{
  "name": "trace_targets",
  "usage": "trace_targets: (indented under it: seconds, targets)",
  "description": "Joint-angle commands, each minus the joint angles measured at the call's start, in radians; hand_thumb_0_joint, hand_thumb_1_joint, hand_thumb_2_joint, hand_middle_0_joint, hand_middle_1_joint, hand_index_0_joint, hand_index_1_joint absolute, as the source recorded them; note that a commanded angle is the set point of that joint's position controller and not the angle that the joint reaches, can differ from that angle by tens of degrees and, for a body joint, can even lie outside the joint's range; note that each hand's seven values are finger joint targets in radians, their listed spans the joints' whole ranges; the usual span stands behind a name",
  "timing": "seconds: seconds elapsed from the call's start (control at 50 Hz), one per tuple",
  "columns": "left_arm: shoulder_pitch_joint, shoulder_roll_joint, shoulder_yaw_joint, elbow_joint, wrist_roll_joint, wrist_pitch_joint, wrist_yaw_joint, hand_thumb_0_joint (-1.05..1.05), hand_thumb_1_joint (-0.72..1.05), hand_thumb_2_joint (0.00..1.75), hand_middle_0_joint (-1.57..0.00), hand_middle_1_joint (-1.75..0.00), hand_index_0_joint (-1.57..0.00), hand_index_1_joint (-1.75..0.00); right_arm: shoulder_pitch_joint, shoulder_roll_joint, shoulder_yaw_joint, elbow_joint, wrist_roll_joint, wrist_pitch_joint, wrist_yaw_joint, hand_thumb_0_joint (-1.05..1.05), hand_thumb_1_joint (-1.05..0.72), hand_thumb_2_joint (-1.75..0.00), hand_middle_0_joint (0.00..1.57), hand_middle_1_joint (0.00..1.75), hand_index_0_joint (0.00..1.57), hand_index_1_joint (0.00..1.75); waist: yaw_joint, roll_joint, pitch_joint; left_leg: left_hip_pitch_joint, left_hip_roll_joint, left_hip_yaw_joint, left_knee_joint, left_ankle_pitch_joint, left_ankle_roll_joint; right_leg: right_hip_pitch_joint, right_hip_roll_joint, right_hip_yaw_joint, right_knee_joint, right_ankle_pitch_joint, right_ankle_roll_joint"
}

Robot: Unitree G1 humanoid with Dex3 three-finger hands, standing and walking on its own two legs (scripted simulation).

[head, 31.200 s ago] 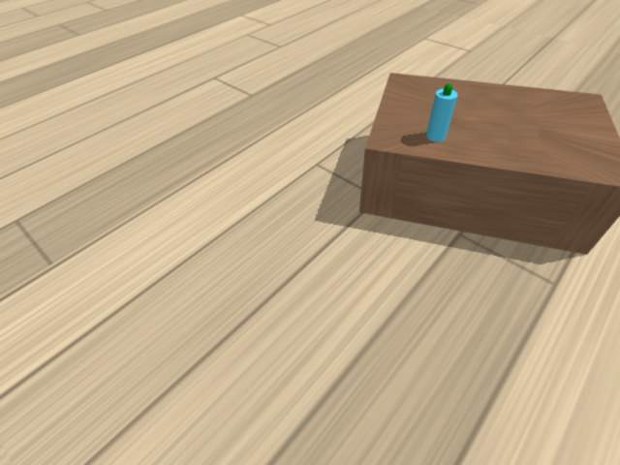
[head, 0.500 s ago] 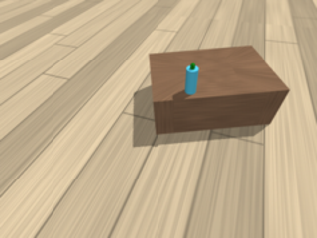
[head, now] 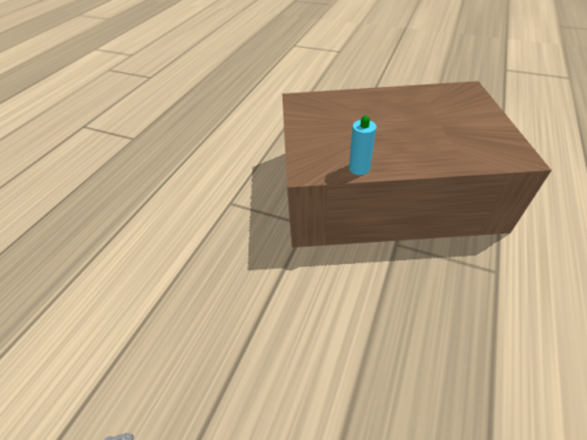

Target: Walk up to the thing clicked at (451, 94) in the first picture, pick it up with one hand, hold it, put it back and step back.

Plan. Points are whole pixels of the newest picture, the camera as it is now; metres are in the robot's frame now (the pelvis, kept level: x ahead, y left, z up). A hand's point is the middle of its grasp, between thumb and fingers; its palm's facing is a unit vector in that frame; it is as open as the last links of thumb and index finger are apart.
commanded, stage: step back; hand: right
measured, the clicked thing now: (362, 144) +1.08 -0.19 -0.29
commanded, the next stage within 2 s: stand in 0.22 s
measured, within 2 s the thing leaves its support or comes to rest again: neither
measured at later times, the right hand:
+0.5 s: hand out of the picture +0.13 -0.23 -0.13, palm faces -0.04 +0.94 -0.34, open 7.4 cm
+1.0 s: hand out of the picture +0.06 -0.25 -0.14, palm faces -0.03 +0.94 -0.33, open 7.4 cm
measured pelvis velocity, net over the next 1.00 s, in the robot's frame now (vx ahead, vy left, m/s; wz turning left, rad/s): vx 0.00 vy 0.00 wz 0.00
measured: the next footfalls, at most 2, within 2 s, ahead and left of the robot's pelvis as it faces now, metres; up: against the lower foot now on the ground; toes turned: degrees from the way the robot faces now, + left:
none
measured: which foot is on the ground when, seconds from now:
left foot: down 0.00-1.00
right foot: down 0.00-1.00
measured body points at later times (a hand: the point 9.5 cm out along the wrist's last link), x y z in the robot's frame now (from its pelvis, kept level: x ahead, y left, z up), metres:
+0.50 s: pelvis +0.01 +0.01 +0.02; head +0.02 +0.02 +0.46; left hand +0.09 +0.31 -0.12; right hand +0.13 -0.28 -0.11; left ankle +0.00 +0.13 -0.73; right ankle +0.01 -0.13 -0.73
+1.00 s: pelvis +0.00 +0.00 +0.02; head +0.00 +0.00 +0.47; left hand +0.06 +0.30 -0.11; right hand +0.06 -0.30 -0.12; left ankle +0.00 +0.13 -0.73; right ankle +0.01 -0.13 -0.73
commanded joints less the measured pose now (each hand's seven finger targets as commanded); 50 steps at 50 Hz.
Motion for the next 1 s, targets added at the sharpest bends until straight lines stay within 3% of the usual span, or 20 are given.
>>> trace_targets:
  seconds: [0.0,0.02,0.04,0.06,0.08,0.12,0.16,0.18,0.2,0.24,0.26,0.32,0.44,0.64,0.7,0.76,0.86,0.94,0.98]
  targets:
    - [-0.116,0.25,0.05,-0.078,-0.011,-0.027,0.019,0.0,0.9,0.9,-0.2,-0.3,-0.2,-0.3,0.03,-0.162,-0.038,-0.015,-0.013,-0.033,-0.014,0.0,-0.9,-0.9,0.2,0.3,0.2,0.3,-0.021,-0.132,-0.055,0.089,0.033,-0.008,-0.195,0.299,0.015,-0.017,-0.168,0.149,-0.132,0.254,-0.096]
    - [-0.117,0.244,0.049,-0.076,-0.014,-0.023,0.017,0.0,0.9,0.9,-0.2,-0.3,-0.2,-0.3,0.031,-0.171,-0.041,-0.013,-0.018,-0.037,-0.017,0.0,-0.9,-0.9,0.2,0.3,0.2,0.3,-0.021,-0.115,-0.082,0.104,0.065,-0.047,-0.214,0.409,0.033,0.006,-0.143,0.121,-0.089,0.285,-0.075]
    - [-0.104,0.228,0.046,-0.075,-0.022,-0.019,0.015,0.0,0.9,0.9,-0.2,-0.3,-0.2,-0.3,0.022,-0.185,-0.041,-0.016,-0.021,-0.041,-0.02,0.0,-0.9,-0.9,0.2,0.3,0.2,0.3,-0.009,-0.081,-0.103,0.108,0.12,-0.109,-0.242,0.489,0.052,0.02,-0.115,0.106,-0.06,0.251,-0.054]
    - [-0.087,0.217,0.042,-0.068,-0.03,-0.015,0.014,0.0,0.9,0.9,-0.2,-0.3,-0.2,-0.3,-0.033,-0.211,-0.042,-0.027,-0.018,-0.046,-0.018,0.0,-0.9,-0.9,0.2,0.3,0.2,0.3,0.016,-0.037,-0.106,0.06,0.158,-0.154,-0.239,0.485,0.077,0.052,-0.07,0.072,-0.068,0.151,-0.037]
    - [-0.093,0.221,0.043,-0.051,-0.031,-0.015,0.015,0.0,0.9,0.9,-0.2,-0.3,-0.2,-0.3,-0.09,-0.228,-0.04,-0.03,-0.013,-0.045,-0.013,0.0,-0.9,-0.9,0.2,0.3,0.2,0.3,0.028,-0.002,-0.08,-0.003,0.162,-0.165,-0.234,0.472,0.083,0.095,-0.054,0.054,-0.086,0.098,-0.027]
    - [-0.111,0.225,0.041,-0.032,-0.025,-0.018,0.018,0.0,0.9,0.9,-0.2,-0.3,-0.2,-0.3,-0.111,-0.2,-0.032,-0.012,-0.01,-0.044,-0.015,0.0,-0.9,-0.9,0.2,0.3,0.2,0.3,0.022,0.01,-0.091,-0.009,0.139,-0.118,-0.247,0.502,0.052,0.162,-0.074,0.058,-0.1,0.188,-0.042]
    - [-0.099,0.229,0.042,-0.027,-0.03,-0.02,0.018,0.0,0.9,0.9,-0.2,-0.3,-0.2,-0.3,-0.085,-0.197,-0.029,-0.002,-0.011,-0.044,-0.02,0.0,-0.9,-0.9,0.2,0.3,0.2,0.3,0.013,0.043,-0.134,0.048,0.124,-0.092,-0.224,0.629,0.041,0.171,-0.081,0.049,-0.072,0.293,-0.051]
    - [-0.097,0.226,0.04,-0.026,-0.031,-0.02,0.019,0.0,0.9,0.9,-0.2,-0.3,-0.2,-0.3,-0.087,-0.198,-0.03,0.002,-0.009,-0.043,-0.021,0.0,-0.9,-0.9,0.2,0.3,0.2,0.3,0.012,0.061,-0.151,0.067,0.124,-0.087,-0.217,0.675,0.041,0.175,-0.081,0.041,-0.073,0.311,-0.049]
    - [-0.056,0.168,0.015,0.017,-0.046,-0.015,0.015,0.0,0.9,0.9,-0.2,-0.3,-0.2,-0.3,-0.096,-0.195,-0.016,0.003,-0.007,-0.054,-0.015,0.0,-0.9,-0.9,0.2,0.3,0.2,0.3,0.014,0.07,-0.152,0.144,0.15,-0.119,-0.274,0.696,0.036,0.155,-0.072,0.063,-0.1,0.33,-0.03]
    - [-0.066,0.187,0.012,0.024,-0.042,-0.019,0.017,0.0,0.9,0.9,-0.2,-0.3,-0.2,-0.3,-0.128,-0.195,-0.019,0.006,-0.001,-0.056,-0.015,0.0,-0.9,-0.9,0.2,0.3,0.2,0.3,0.013,0.055,-0.179,0.204,0.151,-0.106,-0.251,0.745,0.03,0.165,-0.087,0.065,-0.143,0.394,-0.027]
    - [-0.087,0.192,0.01,0.028,-0.039,-0.021,0.018,0.0,0.9,0.9,-0.2,-0.3,-0.2,-0.3,-0.125,-0.192,-0.016,0.011,0.001,-0.054,-0.015,0.0,-0.9,-0.9,0.2,0.3,0.2,0.3,0.001,0.044,-0.169,0.18,0.15,-0.103,-0.26,0.74,0.029,0.191,-0.085,0.064,-0.152,0.408,-0.02]
    - [-0.097,0.194,0.004,0.048,-0.035,-0.019,0.018,0.0,0.9,0.9,-0.2,-0.3,-0.2,-0.3,-0.152,-0.185,-0.011,0.02,0.004,-0.047,-0.016,0.0,-0.9,-0.9,0.2,0.3,0.2,0.3,0.001,0.03,-0.143,0.193,0.141,-0.085,-0.303,0.656,0.016,0.193,-0.087,0.064,-0.195,0.395,-0.02]
    - [-0.101,0.198,-0.004,0.084,-0.028,-0.023,0.014,0.0,0.9,0.9,-0.2,-0.3,-0.2,-0.3,-0.188,-0.176,-0.006,0.038,0.005,-0.041,-0.008,0.0,-0.9,-0.9,0.2,0.3,0.2,0.3,-0.003,0.01,-0.085,0.174,0.139,-0.08,-0.383,0.488,0.014,0.185,-0.09,0.071,-0.273,0.285,-0.011]
    - [-0.09,0.206,-0.007,0.111,-0.025,-0.033,0.014,0.0,0.9,0.9,-0.2,-0.3,-0.2,-0.3,-0.204,-0.169,-0.005,0.065,0.003,-0.041,0.0,0.0,-0.9,-0.9,0.2,0.3,0.2,0.3,-0.002,-0.011,-0.073,0.188,0.132,-0.075,-0.426,0.392,0.005,0.168,-0.107,0.085,-0.326,0.219,-0.011]
    - [-0.082,0.209,-0.006,0.114,-0.024,-0.029,0.013,0.0,0.9,0.9,-0.2,-0.3,-0.2,-0.3,-0.195,-0.173,-0.005,0.074,0.0,-0.037,0.003,0.0,-0.9,-0.9,0.2,0.3,0.2,0.3,0.0,0.0,-0.04,0.15,0.126,-0.078,-0.451,0.274,0.004,0.147,-0.098,0.082,-0.341,0.121,-0.011]
    - [-0.074,0.209,-0.007,0.114,-0.022,-0.03,0.013,0.0,0.9,0.9,-0.2,-0.3,-0.2,-0.3,-0.188,-0.174,-0.004,0.076,-0.001,-0.037,0.006,0.0,-0.9,-0.9,0.2,0.3,0.2,0.3,0.002,-0.02,-0.049,0.14,0.127,-0.081,-0.454,0.275,0.004,0.152,-0.101,0.086,-0.342,0.106,-0.013]
    - [-0.073,0.217,-0.006,0.11,-0.024,-0.033,0.012,0.0,0.9,0.9,-0.2,-0.3,-0.2,-0.3,-0.167,-0.177,-0.001,0.088,-0.003,-0.039,0.003,0.0,-0.9,-0.9,0.2,0.3,0.2,0.3,-0.003,-0.001,-0.074,0.154,0.133,-0.075,-0.442,0.342,0.001,0.169,-0.108,0.092,-0.328,0.179,-0.014]
    - [-0.053,0.214,-0.009,0.115,-0.025,-0.025,0.011,0.0,0.9,0.9,-0.2,-0.3,-0.2,-0.3,-0.156,-0.18,0.001,0.095,-0.003,-0.032,0.004,0.0,-0.9,-0.9,0.2,0.3,0.2,0.3,0.002,0.006,-0.026,0.112,0.122,-0.081,-0.458,0.212,0.001,0.129,-0.095,0.09,-0.343,0.056,-0.013]
    - [-0.057,0.22,-0.008,0.111,-0.023,-0.023,0.011,0.0,0.9,0.9,-0.2,-0.3,-0.2,-0.3,-0.145,-0.179,0.001,0.093,-0.003,-0.03,0.004,0.0,-0.9,-0.9,0.2,0.3,0.2,0.3,-0.002,-0.017,-0.038,0.1,0.127,-0.085,-0.46,0.211,0.004,0.139,-0.097,0.092,-0.337,0.057,-0.017]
